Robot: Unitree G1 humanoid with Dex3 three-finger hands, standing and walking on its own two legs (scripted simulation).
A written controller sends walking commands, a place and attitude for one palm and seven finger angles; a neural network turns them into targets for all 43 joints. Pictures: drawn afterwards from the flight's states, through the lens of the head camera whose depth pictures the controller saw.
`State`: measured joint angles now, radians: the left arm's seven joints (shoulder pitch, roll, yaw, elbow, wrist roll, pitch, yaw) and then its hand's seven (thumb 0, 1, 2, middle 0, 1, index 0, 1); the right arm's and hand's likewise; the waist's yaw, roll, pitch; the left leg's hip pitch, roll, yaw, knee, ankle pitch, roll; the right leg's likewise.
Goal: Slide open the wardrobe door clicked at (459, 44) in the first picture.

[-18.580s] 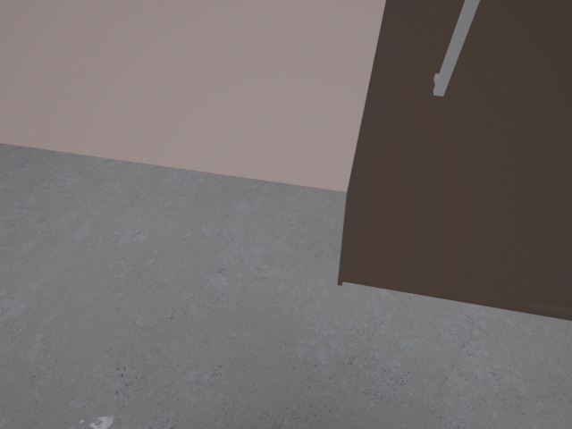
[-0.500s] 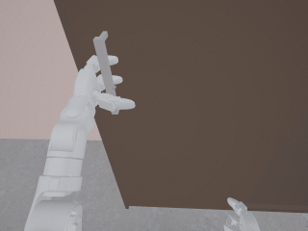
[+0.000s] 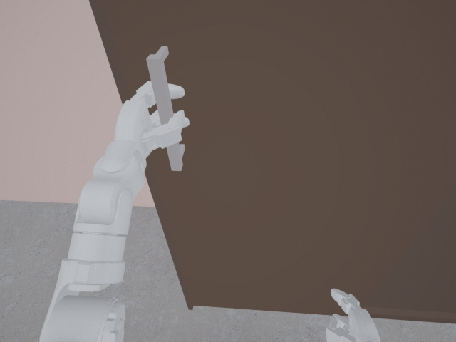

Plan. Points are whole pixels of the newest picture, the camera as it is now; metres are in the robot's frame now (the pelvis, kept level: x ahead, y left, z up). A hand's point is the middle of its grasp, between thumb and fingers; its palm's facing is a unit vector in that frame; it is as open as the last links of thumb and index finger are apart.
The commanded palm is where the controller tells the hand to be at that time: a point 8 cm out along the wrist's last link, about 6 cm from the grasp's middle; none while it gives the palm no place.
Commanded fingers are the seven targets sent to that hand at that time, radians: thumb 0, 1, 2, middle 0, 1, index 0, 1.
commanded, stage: grip the handle and tug to test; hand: left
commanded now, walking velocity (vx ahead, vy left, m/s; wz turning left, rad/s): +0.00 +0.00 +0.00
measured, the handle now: (170, 114) +0.43 +0.13 +0.22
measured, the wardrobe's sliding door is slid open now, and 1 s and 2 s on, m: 0.00 0.00 0.00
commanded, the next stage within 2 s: tug the door sideways, standing still in 0.74 s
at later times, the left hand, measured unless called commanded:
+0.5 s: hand (175, 128) +0.37 +0.11 +0.24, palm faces +0.00 -1.00 -0.01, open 5.8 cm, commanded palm +0.33 +0.16 +0.23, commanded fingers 0.00 0.90 0.90 -0.45 -1.40 -0.45 -1.40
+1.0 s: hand (174, 128) +0.37 +0.11 +0.24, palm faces -0.02 -1.00 +0.00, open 5.9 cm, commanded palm +0.35 +0.14 +0.23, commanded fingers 0.00 0.90 0.90 -0.45 -1.40 -0.45 -1.40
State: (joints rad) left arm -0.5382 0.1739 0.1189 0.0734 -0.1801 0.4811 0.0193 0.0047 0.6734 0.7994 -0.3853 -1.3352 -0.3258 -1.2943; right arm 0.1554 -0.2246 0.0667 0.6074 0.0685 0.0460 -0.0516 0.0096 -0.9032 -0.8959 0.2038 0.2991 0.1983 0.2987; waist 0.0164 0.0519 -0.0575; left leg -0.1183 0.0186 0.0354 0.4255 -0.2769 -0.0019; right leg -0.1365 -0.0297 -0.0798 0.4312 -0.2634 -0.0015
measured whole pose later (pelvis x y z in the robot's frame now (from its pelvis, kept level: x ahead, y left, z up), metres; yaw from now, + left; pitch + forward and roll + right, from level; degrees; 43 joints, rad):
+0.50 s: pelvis -0.01 +0.00 +0.00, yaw -1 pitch -2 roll +0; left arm -0.56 0.19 0.14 0.12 -0.18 0.47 0.02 0.01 0.76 0.83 -0.36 -1.37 -0.31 -1.34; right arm 0.18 -0.23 0.07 0.61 0.07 0.05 -0.06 0.01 -0.90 -0.90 0.20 0.30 0.20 0.30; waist 0.00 0.05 -0.05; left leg -0.11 0.02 0.05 0.40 -0.26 0.00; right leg -0.14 -0.02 -0.07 0.41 -0.24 0.00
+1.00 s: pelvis +0.02 +0.00 +0.00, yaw +0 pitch +0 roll +0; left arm -0.46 0.16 0.12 -0.11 -0.19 0.57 0.01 0.01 0.76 0.81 -0.35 -1.37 -0.31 -1.31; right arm 0.15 -0.25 0.05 0.60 0.07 0.06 -0.05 0.01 -0.90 -0.90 0.20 0.30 0.20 0.30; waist 0.03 0.05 -0.07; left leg -0.12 0.03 0.04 0.42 -0.30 0.00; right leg -0.13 -0.02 -0.08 0.42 -0.28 0.00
